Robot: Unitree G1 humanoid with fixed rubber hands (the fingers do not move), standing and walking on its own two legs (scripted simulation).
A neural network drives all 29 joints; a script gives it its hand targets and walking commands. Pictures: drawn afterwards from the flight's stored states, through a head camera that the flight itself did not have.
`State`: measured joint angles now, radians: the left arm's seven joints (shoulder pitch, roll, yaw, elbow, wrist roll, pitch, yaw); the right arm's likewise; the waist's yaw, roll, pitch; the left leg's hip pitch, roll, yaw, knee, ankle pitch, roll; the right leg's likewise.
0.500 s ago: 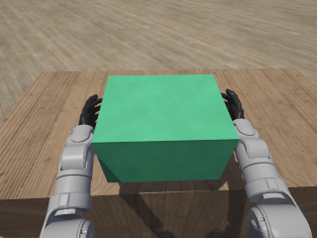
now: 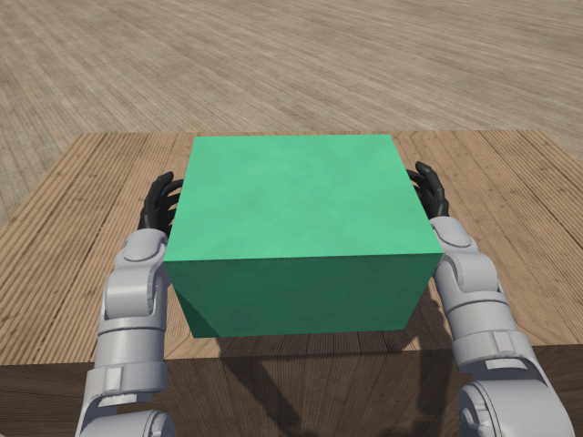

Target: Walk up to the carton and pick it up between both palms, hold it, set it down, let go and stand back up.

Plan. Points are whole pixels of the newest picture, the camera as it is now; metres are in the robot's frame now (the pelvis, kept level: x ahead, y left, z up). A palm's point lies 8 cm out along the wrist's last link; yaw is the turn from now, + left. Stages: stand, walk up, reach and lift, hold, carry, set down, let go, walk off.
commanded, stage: reach and lift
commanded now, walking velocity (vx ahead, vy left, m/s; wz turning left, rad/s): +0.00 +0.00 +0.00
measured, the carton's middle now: (296, 230) +0.36 +0.00 +0.13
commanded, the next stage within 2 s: hold in 0.12 s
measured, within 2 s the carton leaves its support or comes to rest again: neither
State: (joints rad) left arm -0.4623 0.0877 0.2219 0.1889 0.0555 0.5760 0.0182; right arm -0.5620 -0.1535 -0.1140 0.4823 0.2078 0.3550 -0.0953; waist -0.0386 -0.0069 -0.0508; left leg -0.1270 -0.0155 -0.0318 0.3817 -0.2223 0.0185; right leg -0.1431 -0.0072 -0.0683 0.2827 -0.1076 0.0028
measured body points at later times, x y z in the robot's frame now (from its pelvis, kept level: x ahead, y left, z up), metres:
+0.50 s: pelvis +0.00 +0.00 +0.00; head -0.04 +0.01 +0.45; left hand +0.37 +0.19 +0.16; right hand +0.38 -0.19 +0.16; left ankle -0.01 +0.10 -0.75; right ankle +0.03 -0.12 -0.75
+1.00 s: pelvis +0.00 -0.01 +0.00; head -0.04 +0.00 +0.45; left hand +0.36 +0.19 +0.16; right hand +0.38 -0.19 +0.16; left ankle -0.01 +0.10 -0.75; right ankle +0.03 -0.12 -0.75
